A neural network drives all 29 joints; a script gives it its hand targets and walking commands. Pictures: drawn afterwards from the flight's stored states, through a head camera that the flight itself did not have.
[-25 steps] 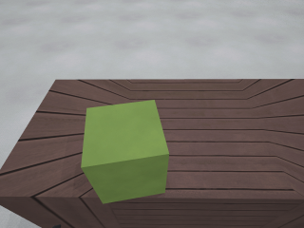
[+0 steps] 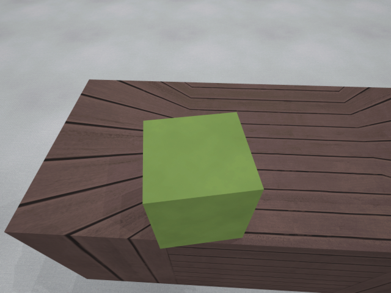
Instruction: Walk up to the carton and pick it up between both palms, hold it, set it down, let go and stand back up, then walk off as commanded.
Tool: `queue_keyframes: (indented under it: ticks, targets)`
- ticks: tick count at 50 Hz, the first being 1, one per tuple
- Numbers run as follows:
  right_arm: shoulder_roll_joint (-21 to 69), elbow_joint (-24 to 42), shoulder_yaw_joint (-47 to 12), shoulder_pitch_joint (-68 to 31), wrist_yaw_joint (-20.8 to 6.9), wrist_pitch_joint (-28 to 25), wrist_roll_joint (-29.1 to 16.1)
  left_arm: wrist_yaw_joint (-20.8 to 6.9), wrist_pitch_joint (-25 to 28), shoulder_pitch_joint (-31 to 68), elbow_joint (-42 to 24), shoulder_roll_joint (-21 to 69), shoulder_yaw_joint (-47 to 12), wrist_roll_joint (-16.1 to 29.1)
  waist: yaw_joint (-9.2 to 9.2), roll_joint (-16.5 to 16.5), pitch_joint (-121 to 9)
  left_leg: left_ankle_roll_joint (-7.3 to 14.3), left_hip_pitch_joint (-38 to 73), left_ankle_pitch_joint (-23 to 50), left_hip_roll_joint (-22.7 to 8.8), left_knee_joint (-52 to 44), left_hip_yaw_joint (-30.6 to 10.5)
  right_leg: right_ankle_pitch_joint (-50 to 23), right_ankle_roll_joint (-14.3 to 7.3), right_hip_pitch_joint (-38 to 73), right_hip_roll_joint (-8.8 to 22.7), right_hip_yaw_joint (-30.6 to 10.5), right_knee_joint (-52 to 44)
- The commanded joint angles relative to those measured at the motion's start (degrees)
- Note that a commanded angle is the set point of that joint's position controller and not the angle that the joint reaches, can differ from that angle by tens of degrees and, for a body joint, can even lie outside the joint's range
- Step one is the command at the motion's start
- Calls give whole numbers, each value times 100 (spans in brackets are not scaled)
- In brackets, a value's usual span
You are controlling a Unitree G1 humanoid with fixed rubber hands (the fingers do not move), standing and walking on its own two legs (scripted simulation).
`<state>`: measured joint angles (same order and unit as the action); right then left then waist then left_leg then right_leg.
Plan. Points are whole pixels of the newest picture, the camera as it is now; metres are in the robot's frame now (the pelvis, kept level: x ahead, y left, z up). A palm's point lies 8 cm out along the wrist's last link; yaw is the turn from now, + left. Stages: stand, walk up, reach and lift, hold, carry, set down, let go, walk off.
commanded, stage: walk up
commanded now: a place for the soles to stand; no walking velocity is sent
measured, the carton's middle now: (196, 183) +0.38 +0.03 -0.03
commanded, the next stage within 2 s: reach and lift in 1.66 s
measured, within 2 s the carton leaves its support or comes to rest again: neither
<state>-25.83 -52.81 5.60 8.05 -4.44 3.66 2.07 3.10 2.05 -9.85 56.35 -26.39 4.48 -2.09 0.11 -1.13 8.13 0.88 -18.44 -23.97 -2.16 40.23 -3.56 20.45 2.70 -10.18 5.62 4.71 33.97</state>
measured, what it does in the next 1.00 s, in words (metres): steps on the spot: right foot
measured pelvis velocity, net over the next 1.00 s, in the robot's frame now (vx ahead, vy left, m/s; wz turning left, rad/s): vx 0.02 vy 0.04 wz -0.10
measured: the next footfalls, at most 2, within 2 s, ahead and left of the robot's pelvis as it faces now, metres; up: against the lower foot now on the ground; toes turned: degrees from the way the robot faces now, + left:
right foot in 0.26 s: +0.05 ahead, -0.08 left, +0.00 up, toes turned -4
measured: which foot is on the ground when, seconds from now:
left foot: down 0.00-1.00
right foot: down 0.00-0.02, up 0.04-0.24, down 0.26-1.00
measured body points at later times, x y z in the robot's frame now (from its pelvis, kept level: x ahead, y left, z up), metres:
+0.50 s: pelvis +0.02 +0.05 +0.02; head +0.04 +0.06 +0.47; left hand +0.12 +0.35 -0.12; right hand +0.13 -0.26 -0.10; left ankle +0.04 +0.14 -0.72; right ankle +0.01 -0.08 -0.72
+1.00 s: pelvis +0.02 +0.04 +0.03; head +0.03 +0.04 +0.48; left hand +0.15 +0.32 -0.10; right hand +0.09 -0.28 -0.10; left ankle +0.04 +0.14 -0.72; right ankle +0.01 -0.08 -0.72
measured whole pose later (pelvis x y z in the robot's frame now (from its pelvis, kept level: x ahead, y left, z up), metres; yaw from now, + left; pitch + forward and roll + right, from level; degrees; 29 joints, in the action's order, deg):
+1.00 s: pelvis +0.02 +0.04 +0.03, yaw -6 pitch -2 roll +0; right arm -20.3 -65.5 0.9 2.5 -0.4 -1.6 0.0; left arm -0.3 1.2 -4.6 63.2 -20.6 -0.6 -0.1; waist -0.8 0.8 3.9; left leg 1.2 -5.2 -8.3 0.1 15.8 4.9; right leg 9.3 -0.2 -5.6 -1.6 -5.1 17.4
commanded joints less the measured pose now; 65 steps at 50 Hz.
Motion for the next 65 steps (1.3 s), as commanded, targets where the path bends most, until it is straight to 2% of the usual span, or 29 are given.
queue_keyframes:
  ticks: [1,2,3,5,7,8,10,13,15,16,19,20,21,24,26,29,31,34,37,42,45,46,49,51,54,55,57,61,65]
  targets:
    - [-1422,97,371,715,204,-241,170,-98,-82,18,-705,-481,9,72,-281,-1468,-989,459,1995,1881,-779,-2117,-1327,649,-384,-1872,-391,120,1902]
    - [-1494,394,306,392,204,-326,-9,-21,-145,206,-656,-721,8,105,-434,-1290,-1162,1370,1035,1637,-1714,-2352,-2903,1953,-390,-1533,-645,-632,2529]
    - [-1441,526,300,16,255,-322,3,4,-148,389,-689,-829,48,156,-331,-890,-842,1614,207,1214,-1784,-2476,-2782,1969,-419,-1093,-538,-1109,2858]
    - [-1111,535,162,-309,396,-351,-44,-52,-133,-73,-331,-801,5,296,103,-772,-705,1255,539,1161,-1294,-2033,-1489,1341,-476,-1278,-343,-1088,2480]
    - [-1051,476,144,-310,439,-424,-76,-103,-91,-201,-239,-826,-7,230,105,-421,-502,1042,96,1505,-1205,-1957,-1421,853,-378,-725,-333,-1147,1636]
    - [-1072,434,91,-159,426,-443,-57,-102,-39,-287,-233,-840,-23,231,28,-843,-586,982,426,2086,-1067,-1772,-1146,981,-383,-790,-317,-905,1246]
    - [-1028,422,53,-338,460,-493,-136,-117,-73,-476,-139,-874,10,186,50,-917,-800,1138,278,2989,-1423,-1589,-1115,632,-381,-381,-333,-808,1051]
    - [-792,406,-53,-398,489,-497,-222,-141,-79,-429,-151,-798,-27,125,196,-84,-1015,580,440,2682,-1200,-1145,-937,-956,-599,289,-249,-1018,-826]
    - [-681,329,-71,-205,504,-482,-287,-226,-33,262,-226,-1118,29,53,-154,829,-937,120,685,1156,-322,-870,-432,-1390,-1152,-286,427,-1991,-1019]
    - [-651,106,-108,-264,504,-471,-290,-276,-43,642,-321,-866,-84,163,-253,689,-832,81,1217,500,-173,-1260,-175,-1242,-1122,-769,533,-2018,-1123]
    - [-851,-32,-75,-527,469,-620,-142,-292,-91,464,-142,-612,-215,265,-49,-70,-998,208,1016,1419,-735,-2124,-779,-1204,-621,-76,-153,-1283,-666]
    - [-807,-180,-98,-706,475,-629,-152,-285,-110,302,-6,-623,-214,248,81,-185,-845,350,990,1753,-831,-2146,-733,-1355,-577,-78,-152,-1289,-804]
    - [-814,-190,-125,-606,501,-655,-147,-289,-71,246,-20,-688,-178,205,72,242,-859,348,1058,2427,-893,-2058,-672,-1757,-508,174,-146,-1148,-867]
    - [-507,-384,-217,-726,497,-644,-234,-315,-49,459,46,-621,-246,261,60,-322,-1046,121,1301,2093,-579,-2386,-277,-1957,-585,314,15,-1309,-1219]
    - [-478,-504,-236,-924,486,-622,-232,-297,-21,574,199,-579,-279,199,25,273,-998,117,1404,2189,-627,-2376,-251,-2262,-550,319,67,-1348,-1439]
    - [-668,-699,-234,-937,487,-618,-217,-292,-37,705,204,-525,-289,245,33,-288,-1070,49,1512,2410,-619,-2506,-156,-2217,-496,317,39,-1360,-1461]
    - [-620,-667,-223,-931,473,-636,-226,-300,-21,734,280,-604,-269,201,-7,270,-801,99,1385,2039,-624,-2524,-80,-2057,-495,158,46,-1355,-1680]
    - [-687,-784,-252,-1024,468,-662,-170,-303,-26,845,298,-554,-260,219,-47,86,-1041,54,1496,2039,-654,-2609,-90,-2080,-464,271,98,-1397,-1738]
    - [-600,-825,-318,-1023,455,-679,-228,-306,2,802,360,-500,-303,215,44,287,-1174,66,1605,2205,-670,-2635,-88,-2131,-445,372,79,-1394,-1682]
    - [-610,-931,-300,-944,458,-686,-199,-295,17,767,362,-607,-301,232,-53,-175,-1149,-7,1742,2490,-646,-2611,94,-2435,-462,319,172,-1428,-1781]
    - [-674,-930,-283,-891,441,-627,-226,-290,29,706,331,-544,-284,201,-71,355,-1144,20,1772,1863,-653,-2644,86,-2246,-465,257,100,-1450,-1942]
    - [-562,-959,-268,-994,456,-604,-217,-286,9,834,405,-515,-322,234,-73,93,-954,18,1716,1684,-656,-2769,84,-1948,-432,3,57,-1491,-1905]
    - [-583,-978,-263,-790,463,-620,-221,-287,32,878,303,-568,-290,185,-119,330,-1200,36,1915,1925,-704,-2702,112,-2332,-455,290,88,-1417,-1929]
    - [-623,-1021,-226,-719,460,-605,-142,-305,35,818,383,-629,-221,195,-108,52,-1017,-1,1739,1995,-632,-2600,180,-2171,-452,119,49,-1513,-1846]
    - [-518,-955,-268,-716,469,-585,-166,-271,-18,876,314,-528,-194,206,-56,202,-922,38,1559,1703,-681,-2713,204,-1918,-452,68,-36,-1403,-1673]
    - [-630,-957,-215,-663,482,-606,-154,-298,-31,742,286,-558,-247,237,-33,-59,-1020,94,1535,1660,-639,-2617,201,-1848,-501,153,27,-1437,-1775]
    - [-521,-918,-281,-825,472,-590,-200,-297,-30,622,419,-624,-231,187,74,377,-897,83,1604,1635,-660,-2615,182,-1981,-515,7,11,-1504,-1852]
    - [-567,-930,-209,-727,460,-557,-188,-272,-36,692,367,-555,-250,182,-63,107,-838,62,1702,1491,-645,-2606,183,-1945,-464,-123,1,-1576,-1711]
    - [-648,-871,-165,-575,457,-538,-158,-284,-33,746,332,-559,-239,168,-122,424,-1011,94,1847,1610,-695,-2590,162,-1942,-530,-76,-17,-1746,-1830]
